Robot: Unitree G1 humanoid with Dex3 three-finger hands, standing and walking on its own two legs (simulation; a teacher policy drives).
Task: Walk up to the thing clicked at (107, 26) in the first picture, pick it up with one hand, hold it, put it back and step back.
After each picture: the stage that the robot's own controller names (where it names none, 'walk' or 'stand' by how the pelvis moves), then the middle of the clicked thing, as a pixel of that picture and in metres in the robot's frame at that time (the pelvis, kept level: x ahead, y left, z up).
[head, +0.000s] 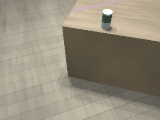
stand; (106, 19) +0.97 -0.14 -0.11
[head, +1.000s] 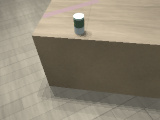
walk; (79, 24) +0.87 +0.09 -0.09
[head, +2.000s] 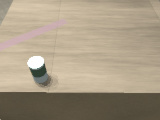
stand; (38, 70) +0.46 +0.23 -0.08
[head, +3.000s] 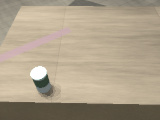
stand; (41, 80) +0.44 +0.21 -0.10
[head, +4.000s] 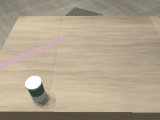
stand; (36, 89) +0.42 +0.24 -0.11
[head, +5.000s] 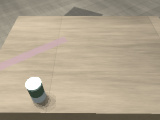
stand; (36, 90) +0.41 +0.23 -0.11
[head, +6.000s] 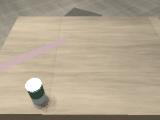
stand; (36, 91) +0.40 +0.23 -0.11
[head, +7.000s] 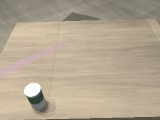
rise first; (35, 96) +0.39 +0.25 -0.11
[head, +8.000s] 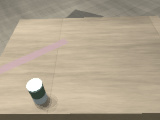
go down; (37, 91) +0.40 +0.25 -0.11
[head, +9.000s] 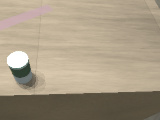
go down; (20, 68) +0.42 +0.22 -0.04
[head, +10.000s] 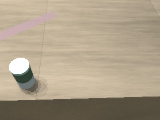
approach; (23, 74) +0.41 +0.23 -0.04
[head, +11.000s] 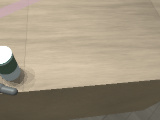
close in; (6, 64) +0.42 +0.24 +0.00
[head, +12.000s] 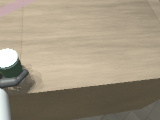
lift; (11, 68) +0.41 +0.21 +0.01
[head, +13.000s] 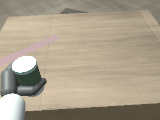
lift; (29, 77) +0.34 +0.18 +0.11
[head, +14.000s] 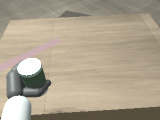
hold; (34, 78) +0.34 +0.17 +0.10
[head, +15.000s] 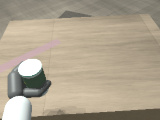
hold; (35, 79) +0.34 +0.17 +0.09
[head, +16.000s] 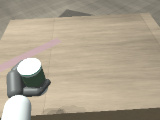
hold; (34, 78) +0.34 +0.17 +0.09
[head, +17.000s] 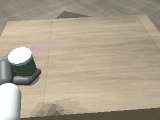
crouch; (25, 67) +0.37 +0.20 +0.11
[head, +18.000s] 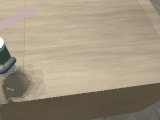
lower; out of the picture +0.44 +0.25 +0.03
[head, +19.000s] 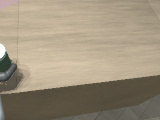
lower; out of the picture +0.43 +0.24 +0.00
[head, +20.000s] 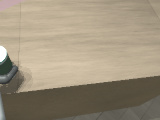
lower; (0, 64) +0.42 +0.24 +0.00
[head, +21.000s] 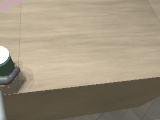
lower; (2, 65) +0.42 +0.23 +0.00
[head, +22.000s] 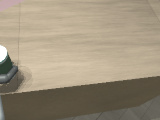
loosen; (0, 64) +0.42 +0.24 +0.00
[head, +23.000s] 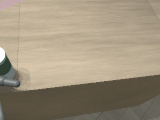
withdraw; out of the picture +0.42 +0.24 +0.00
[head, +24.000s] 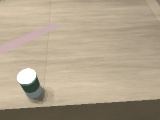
sink last; (30, 84) +0.39 +0.22 -0.05
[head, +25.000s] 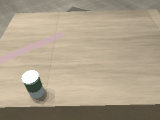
stand; (33, 84) +0.42 +0.24 -0.05
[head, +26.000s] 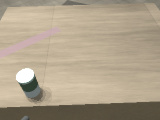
stand; (29, 83) +0.40 +0.24 -0.05
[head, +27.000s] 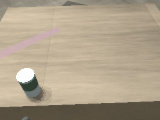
stand; (29, 83) +0.41 +0.25 -0.04
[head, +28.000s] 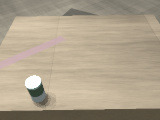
stand; (36, 89) +0.41 +0.23 -0.10
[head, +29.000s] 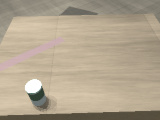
stand; (36, 93) +0.39 +0.23 -0.11
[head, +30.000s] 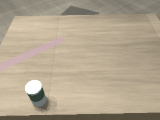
stand; (36, 93) +0.39 +0.23 -0.11
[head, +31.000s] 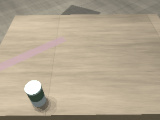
stand; (36, 94) +0.39 +0.23 -0.11
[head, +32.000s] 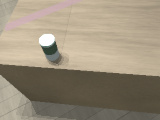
walk; (49, 47) +0.54 +0.19 -0.08
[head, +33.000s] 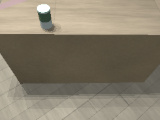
walk; (45, 17) +0.78 +0.22 -0.09
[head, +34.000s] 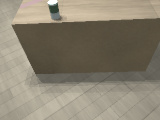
stand; (54, 9) +1.02 +0.27 -0.09
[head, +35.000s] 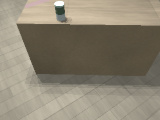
stand; (60, 11) +1.02 +0.20 -0.11
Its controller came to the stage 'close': yes
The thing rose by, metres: 0.22
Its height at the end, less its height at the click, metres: +0.00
